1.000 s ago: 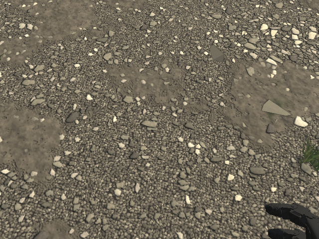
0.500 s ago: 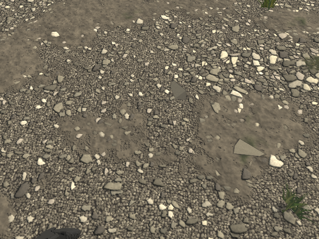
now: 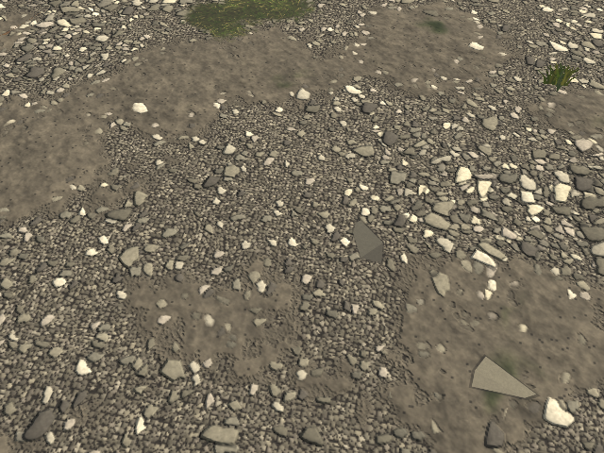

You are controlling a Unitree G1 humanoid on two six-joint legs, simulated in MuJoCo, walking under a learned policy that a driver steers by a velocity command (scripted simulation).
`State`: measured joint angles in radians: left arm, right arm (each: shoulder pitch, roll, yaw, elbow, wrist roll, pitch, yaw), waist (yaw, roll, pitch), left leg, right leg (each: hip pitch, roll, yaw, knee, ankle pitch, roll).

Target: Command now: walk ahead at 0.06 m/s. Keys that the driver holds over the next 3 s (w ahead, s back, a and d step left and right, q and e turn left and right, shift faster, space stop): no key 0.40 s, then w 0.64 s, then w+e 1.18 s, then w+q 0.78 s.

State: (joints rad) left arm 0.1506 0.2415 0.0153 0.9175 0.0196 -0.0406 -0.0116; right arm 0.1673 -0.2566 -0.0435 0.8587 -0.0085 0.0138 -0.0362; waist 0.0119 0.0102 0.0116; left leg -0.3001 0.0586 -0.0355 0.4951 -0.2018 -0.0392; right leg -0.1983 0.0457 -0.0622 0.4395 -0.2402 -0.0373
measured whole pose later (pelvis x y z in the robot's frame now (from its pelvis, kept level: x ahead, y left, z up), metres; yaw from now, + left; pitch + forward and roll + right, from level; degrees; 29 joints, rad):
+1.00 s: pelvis +0.19 +0.05 +0.00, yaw +0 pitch +1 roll +0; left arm 0.01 0.26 0.06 0.93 -0.03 -0.07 -0.02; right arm 0.43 -0.20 -0.03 1.10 0.00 -0.09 -0.01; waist -0.08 -0.03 0.02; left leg 0.10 -0.03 0.05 0.17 -0.29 0.04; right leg -0.62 -0.09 -0.02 0.67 -0.04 -0.01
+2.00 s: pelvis +0.75 -0.03 +0.01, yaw -29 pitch +1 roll +2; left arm 0.14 0.30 0.08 0.73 -0.03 -0.03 -0.02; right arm 0.30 -0.28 -0.08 0.92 0.00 -0.10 0.00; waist -0.08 -0.04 0.04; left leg -0.02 -0.02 0.17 0.23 -0.22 0.02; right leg -0.69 -0.11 0.05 0.83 -0.06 -0.01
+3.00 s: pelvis +1.23 -0.34 +0.01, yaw -20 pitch +3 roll +0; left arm 0.12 0.29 0.05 0.69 0.01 -0.10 0.00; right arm 0.30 -0.28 -0.06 0.72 0.01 -0.05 0.01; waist -0.04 -0.02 0.03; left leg -0.22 -0.12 -0.08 0.36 -0.18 0.09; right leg -0.65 -0.10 0.09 0.88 -0.21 0.06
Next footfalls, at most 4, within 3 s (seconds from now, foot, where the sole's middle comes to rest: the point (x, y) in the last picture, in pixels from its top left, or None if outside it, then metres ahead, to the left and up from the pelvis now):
1.14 right None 0.47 -0.09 -0.77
1.66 left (280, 345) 0.78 0.08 -0.77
2.18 right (421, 305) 0.90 -0.28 -0.77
2.74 left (407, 200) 1.29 -0.29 -0.77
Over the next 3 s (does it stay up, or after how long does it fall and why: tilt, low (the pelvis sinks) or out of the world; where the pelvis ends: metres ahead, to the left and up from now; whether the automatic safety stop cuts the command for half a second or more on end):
stays up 1.23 -0.34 0.01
